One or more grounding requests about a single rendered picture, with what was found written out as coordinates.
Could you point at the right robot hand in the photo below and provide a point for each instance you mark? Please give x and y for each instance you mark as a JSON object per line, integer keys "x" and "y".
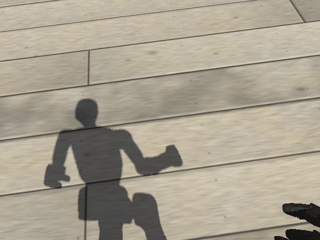
{"x": 310, "y": 213}

